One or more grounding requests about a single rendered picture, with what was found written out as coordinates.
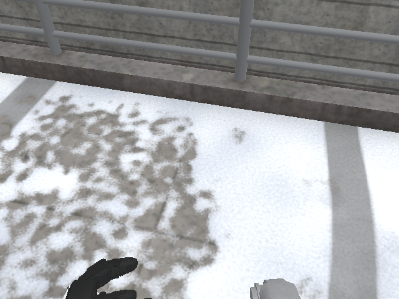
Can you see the left robot hand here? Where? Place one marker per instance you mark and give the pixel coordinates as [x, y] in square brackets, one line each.
[100, 274]

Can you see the robot right thigh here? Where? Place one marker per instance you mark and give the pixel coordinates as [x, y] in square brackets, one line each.
[274, 289]

